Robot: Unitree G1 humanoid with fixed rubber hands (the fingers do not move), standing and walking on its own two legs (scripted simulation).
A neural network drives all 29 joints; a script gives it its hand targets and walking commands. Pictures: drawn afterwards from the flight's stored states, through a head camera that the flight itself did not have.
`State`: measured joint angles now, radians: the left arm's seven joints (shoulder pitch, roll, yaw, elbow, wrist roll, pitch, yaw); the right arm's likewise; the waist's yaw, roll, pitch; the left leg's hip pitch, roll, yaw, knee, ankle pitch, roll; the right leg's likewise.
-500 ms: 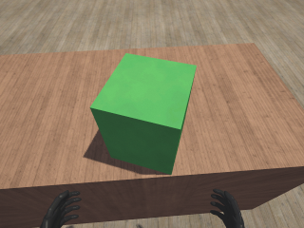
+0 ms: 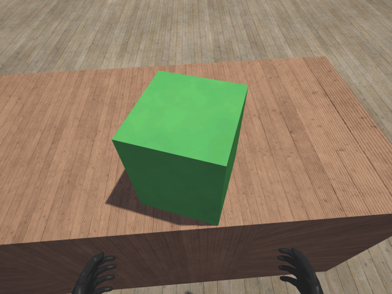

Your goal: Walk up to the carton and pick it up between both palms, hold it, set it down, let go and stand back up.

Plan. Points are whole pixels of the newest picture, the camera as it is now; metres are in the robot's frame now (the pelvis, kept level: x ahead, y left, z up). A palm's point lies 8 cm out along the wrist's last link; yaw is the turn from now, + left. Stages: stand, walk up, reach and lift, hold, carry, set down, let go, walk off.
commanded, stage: set down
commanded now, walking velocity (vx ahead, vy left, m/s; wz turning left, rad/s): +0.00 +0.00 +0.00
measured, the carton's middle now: (189, 150) +0.43 +0.05 +0.03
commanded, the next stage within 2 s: let go in 0.02 s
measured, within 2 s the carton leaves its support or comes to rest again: neither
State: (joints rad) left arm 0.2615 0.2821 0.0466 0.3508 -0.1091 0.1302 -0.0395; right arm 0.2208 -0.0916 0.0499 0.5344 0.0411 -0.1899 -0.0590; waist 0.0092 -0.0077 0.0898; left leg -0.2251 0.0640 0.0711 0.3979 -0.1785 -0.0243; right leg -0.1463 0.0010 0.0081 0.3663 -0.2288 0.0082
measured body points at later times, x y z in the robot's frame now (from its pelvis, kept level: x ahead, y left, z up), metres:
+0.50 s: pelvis +0.01 -0.01 +0.00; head +0.05 +0.00 +0.45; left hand +0.17 +0.24 -0.09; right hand +0.18 -0.21 -0.10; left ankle +0.02 +0.13 -0.74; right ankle -0.02 -0.13 -0.74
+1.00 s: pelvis +0.01 +0.01 +0.00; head +0.02 +0.01 +0.45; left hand +0.13 +0.31 -0.10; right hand +0.16 -0.25 -0.11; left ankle +0.02 +0.13 -0.74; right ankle -0.02 -0.13 -0.74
